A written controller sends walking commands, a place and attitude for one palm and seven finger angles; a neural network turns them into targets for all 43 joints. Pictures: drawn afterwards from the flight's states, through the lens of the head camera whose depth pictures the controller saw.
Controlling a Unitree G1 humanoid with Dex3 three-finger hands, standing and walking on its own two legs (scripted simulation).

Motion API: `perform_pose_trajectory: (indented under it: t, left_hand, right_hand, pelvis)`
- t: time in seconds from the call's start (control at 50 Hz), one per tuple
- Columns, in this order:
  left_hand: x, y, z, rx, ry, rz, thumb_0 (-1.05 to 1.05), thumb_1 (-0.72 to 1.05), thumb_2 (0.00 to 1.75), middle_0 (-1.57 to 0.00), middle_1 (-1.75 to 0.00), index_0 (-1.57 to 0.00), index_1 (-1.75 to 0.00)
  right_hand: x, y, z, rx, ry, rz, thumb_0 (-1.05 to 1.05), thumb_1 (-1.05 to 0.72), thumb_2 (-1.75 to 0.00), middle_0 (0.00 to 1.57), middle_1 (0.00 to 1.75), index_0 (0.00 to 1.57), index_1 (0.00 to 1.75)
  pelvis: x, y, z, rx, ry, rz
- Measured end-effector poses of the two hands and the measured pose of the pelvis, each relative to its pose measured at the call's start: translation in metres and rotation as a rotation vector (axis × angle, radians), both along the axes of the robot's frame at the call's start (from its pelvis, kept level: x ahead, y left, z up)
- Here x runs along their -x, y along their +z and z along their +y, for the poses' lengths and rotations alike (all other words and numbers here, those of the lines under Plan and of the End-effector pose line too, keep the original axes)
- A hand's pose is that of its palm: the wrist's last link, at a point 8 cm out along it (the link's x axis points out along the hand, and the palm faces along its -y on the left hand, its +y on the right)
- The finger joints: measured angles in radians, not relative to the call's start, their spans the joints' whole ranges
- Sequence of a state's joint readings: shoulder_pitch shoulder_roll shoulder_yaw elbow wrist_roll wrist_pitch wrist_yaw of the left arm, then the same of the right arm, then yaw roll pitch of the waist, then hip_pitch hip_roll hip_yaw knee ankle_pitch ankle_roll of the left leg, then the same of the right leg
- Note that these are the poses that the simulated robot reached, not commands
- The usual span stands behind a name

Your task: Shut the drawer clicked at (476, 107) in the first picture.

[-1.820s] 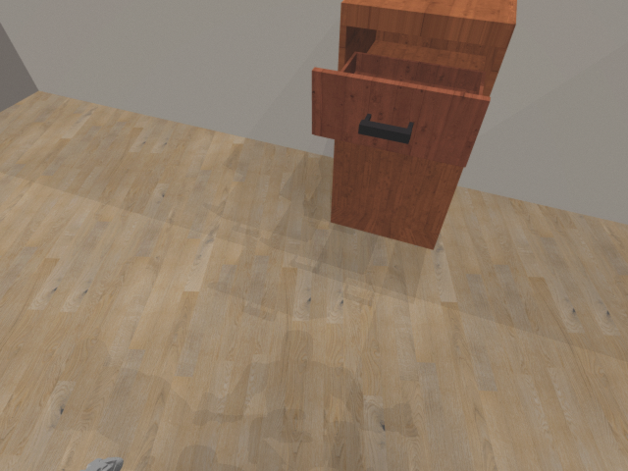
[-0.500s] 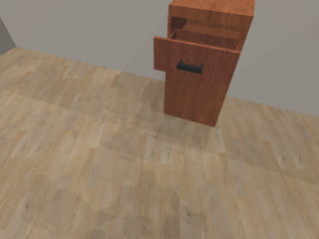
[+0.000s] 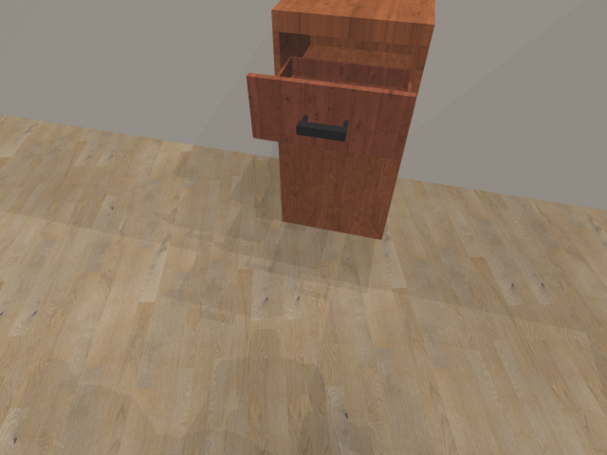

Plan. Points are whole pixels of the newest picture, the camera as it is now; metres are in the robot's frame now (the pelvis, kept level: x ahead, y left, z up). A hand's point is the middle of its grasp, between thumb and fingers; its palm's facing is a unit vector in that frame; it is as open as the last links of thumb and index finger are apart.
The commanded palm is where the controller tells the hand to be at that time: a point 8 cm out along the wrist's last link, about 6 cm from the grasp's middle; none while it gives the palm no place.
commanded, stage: walk to a spot facing it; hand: left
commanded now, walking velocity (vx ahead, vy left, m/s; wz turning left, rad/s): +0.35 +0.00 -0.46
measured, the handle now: (323, 126) +0.86 +0.02 -0.02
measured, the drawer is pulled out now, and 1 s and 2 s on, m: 0.30 0.30 0.30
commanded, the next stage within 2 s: take the last steps up to it in 0.36 s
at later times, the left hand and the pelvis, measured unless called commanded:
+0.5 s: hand out of the picture +0.12 +0.16 -0.16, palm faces -0.05 -0.98 -0.18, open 7.4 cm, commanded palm none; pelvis +0.17 -0.01 +0.00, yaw -10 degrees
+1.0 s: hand (267, 282) +0.47 +0.12 -0.15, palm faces -0.28 -0.94 -0.16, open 7.4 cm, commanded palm none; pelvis +0.32 -0.02 +0.01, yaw -15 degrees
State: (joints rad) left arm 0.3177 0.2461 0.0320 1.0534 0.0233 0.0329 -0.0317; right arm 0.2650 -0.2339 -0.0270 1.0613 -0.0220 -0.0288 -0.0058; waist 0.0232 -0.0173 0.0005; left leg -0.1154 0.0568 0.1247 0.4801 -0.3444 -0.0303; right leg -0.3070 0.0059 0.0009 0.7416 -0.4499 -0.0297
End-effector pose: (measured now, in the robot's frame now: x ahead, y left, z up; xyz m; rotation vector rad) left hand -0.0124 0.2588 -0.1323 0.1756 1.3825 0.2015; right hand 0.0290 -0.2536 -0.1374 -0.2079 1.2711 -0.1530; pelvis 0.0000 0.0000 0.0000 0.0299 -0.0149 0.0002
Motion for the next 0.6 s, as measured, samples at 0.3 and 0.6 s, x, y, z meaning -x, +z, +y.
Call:
perform_pose_trajectory:
  t: [0.3,0.6]
  left_hand:
    - [-0.058,0.009,-0.069,0.06,-0.046,0.058,0.01,0.9,0.9,-0.2,-0.3,-0.2,-0.3]
    - [-0.195,-0.028,-0.017,0.06,-0.115,0.129,0.01,0.9,0.9,-0.2,-0.3,-0.2,-0.3]
  right_hand:
    - [-0.077,0.006,-0.015,-0.061,-0.129,-0.032,0.01,-0.91,-0.9,0.2,0.3,0.2,0.3]
    - [-0.266,0.011,0.023,-0.011,-0.134,-0.267,0.01,-0.91,-0.9,0.2,0.3,0.2,0.3]
  pelvis:
    - [-0.082,0.011,-0.028,0.014,-0.106,0.013]
    - [-0.216,-0.015,0.008,0.046,-0.225,0.008]
